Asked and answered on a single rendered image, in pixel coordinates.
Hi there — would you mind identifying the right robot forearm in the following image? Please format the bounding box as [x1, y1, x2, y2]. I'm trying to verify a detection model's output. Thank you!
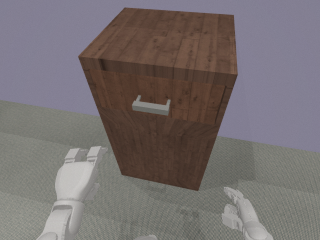
[242, 221, 273, 240]

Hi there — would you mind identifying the cabinet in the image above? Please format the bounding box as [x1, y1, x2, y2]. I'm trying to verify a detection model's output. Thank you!
[78, 7, 238, 191]

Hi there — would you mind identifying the left robot forearm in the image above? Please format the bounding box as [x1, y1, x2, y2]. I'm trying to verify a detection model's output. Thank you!
[36, 199, 85, 240]

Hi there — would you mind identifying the robot right hand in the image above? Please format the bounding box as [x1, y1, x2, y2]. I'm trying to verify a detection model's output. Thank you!
[221, 187, 259, 232]

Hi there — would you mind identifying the handle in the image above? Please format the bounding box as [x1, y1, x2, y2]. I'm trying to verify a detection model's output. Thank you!
[132, 95, 171, 116]

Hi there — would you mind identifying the robot left hand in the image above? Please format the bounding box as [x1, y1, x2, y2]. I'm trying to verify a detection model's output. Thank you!
[55, 146, 108, 203]

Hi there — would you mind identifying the drawer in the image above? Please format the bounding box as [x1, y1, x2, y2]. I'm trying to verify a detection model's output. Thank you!
[89, 69, 225, 125]

